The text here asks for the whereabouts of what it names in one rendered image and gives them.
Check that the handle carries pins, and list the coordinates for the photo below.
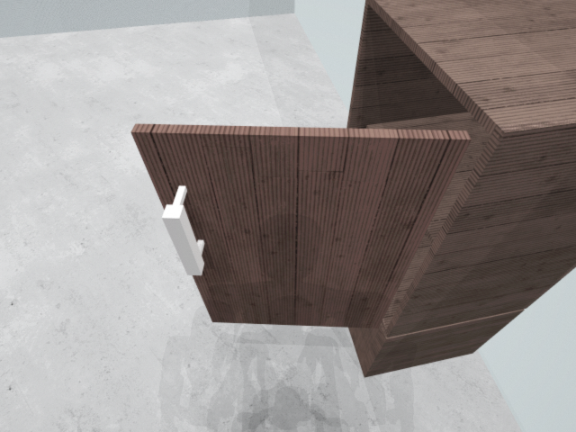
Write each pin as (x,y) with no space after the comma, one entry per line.
(182,235)

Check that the cupboard door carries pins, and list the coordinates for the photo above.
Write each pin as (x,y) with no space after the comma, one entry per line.
(302,226)

